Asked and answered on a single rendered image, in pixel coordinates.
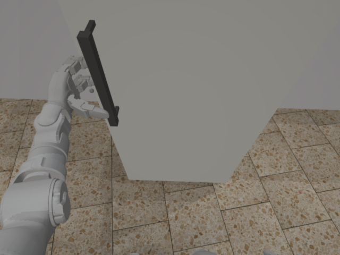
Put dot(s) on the robot left upper arm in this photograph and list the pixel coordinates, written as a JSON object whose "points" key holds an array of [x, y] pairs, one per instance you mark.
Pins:
{"points": [[31, 212]]}

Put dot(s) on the fridge door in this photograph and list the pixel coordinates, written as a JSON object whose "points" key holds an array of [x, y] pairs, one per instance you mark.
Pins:
{"points": [[196, 81]]}

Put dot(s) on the left robot forearm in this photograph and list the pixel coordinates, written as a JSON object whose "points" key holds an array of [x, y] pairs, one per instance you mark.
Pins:
{"points": [[49, 151]]}

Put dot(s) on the handle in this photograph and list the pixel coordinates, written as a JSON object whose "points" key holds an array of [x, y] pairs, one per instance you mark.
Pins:
{"points": [[90, 53]]}

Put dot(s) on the left robot hand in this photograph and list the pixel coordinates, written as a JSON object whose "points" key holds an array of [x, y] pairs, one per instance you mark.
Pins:
{"points": [[62, 87]]}

